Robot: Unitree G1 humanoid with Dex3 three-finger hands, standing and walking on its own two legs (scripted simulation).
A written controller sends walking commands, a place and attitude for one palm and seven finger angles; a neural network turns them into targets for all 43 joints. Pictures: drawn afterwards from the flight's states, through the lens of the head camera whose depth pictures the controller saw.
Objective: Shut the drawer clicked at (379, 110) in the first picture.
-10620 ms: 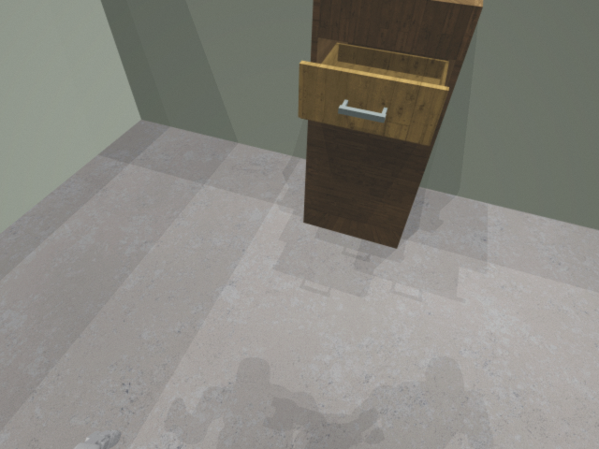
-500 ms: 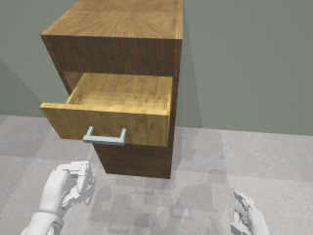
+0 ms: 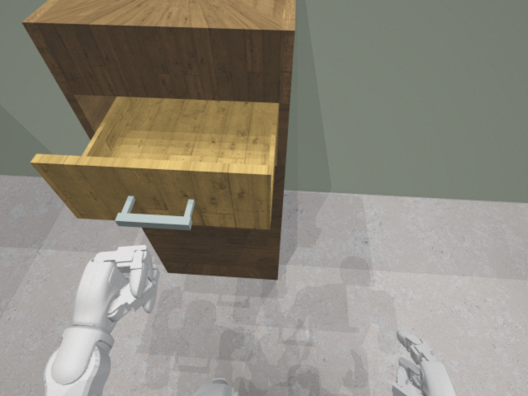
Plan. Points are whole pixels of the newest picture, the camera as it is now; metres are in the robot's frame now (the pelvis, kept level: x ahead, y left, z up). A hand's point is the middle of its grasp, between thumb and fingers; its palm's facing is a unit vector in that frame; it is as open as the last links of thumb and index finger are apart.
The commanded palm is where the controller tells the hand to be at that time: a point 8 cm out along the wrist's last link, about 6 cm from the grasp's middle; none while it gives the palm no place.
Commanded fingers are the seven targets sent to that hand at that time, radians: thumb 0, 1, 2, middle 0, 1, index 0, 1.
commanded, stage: bring the fist close to the handle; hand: left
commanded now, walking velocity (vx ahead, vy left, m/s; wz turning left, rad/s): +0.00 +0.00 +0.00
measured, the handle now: (157, 212) +0.41 +0.20 +0.02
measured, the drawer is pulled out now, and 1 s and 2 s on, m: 0.18 0.18 0.07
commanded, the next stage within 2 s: push the drawer shut in 0.82 s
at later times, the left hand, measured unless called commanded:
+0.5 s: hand (171, 269) +0.31 +0.16 +0.01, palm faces -0.06 -1.00 -0.03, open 3.3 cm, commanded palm +0.28 +0.22 +0.02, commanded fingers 0.00 0.90 0.90 -1.40 -1.60 -1.40 -1.60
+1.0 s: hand (167, 265) +0.31 +0.17 +0.01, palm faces -0.05 -1.00 -0.04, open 3.3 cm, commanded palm +0.30 +0.22 +0.02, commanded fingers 0.00 0.90 0.90 -1.40 -1.60 -1.40 -1.60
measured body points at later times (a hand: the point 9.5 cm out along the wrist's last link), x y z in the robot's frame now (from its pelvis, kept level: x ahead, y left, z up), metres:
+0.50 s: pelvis -0.01 +0.01 -0.03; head +0.07 +0.01 +0.41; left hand +0.30 +0.21 +0.01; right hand +0.13 -0.24 -0.13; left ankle +0.04 +0.12 -0.69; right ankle -0.04 -0.08 -0.69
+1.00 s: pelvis -0.02 +0.02 -0.03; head +0.06 +0.03 +0.41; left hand +0.31 +0.22 +0.02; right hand +0.13 -0.23 -0.13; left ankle +0.04 +0.12 -0.69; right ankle -0.04 -0.08 -0.69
